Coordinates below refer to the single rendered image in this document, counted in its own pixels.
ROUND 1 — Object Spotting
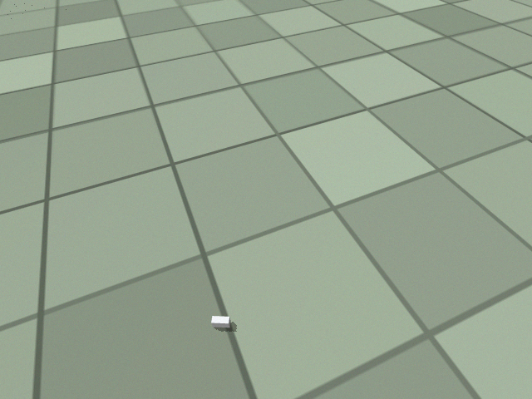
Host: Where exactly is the small box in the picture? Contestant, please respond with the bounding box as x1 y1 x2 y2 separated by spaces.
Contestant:
211 316 230 328

